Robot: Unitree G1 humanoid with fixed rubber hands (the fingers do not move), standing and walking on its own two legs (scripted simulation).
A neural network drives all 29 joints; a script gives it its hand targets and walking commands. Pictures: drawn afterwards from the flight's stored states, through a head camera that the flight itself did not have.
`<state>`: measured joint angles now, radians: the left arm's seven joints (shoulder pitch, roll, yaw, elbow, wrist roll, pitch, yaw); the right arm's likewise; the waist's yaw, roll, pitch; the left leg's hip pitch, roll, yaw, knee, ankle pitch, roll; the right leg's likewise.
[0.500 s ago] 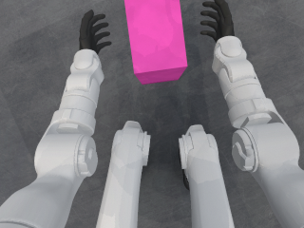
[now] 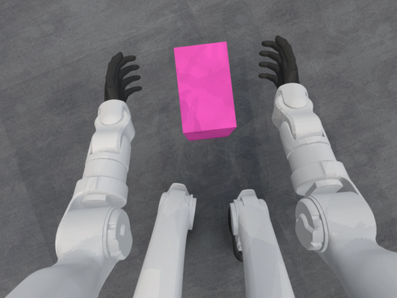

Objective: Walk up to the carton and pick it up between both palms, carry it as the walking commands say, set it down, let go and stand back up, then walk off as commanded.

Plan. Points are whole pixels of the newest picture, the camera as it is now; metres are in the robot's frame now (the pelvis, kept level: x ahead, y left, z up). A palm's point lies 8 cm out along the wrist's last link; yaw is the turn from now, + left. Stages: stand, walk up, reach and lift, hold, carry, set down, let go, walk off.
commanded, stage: set down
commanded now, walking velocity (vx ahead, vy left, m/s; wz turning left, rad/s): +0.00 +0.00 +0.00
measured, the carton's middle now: (204, 98) +0.54 +0.05 -0.42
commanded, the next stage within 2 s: let go in 0.48 s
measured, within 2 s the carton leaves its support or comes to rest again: neither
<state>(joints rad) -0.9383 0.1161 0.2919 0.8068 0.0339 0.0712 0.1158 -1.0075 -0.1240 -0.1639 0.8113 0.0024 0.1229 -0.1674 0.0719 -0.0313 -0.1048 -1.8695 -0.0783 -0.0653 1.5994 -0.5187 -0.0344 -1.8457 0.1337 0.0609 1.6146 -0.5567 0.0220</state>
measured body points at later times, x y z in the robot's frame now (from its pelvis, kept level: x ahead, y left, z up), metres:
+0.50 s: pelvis +0.01 +0.01 +0.12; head +0.28 +0.03 +0.48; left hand +0.46 +0.22 +0.01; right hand +0.51 -0.09 +0.01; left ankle +0.08 +0.12 -0.51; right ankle +0.06 -0.11 -0.51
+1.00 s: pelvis +0.09 +0.01 +0.20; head +0.22 +0.00 +0.63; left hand +0.39 +0.23 +0.11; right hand +0.40 -0.17 +0.10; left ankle +0.07 +0.12 -0.51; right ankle +0.06 -0.11 -0.51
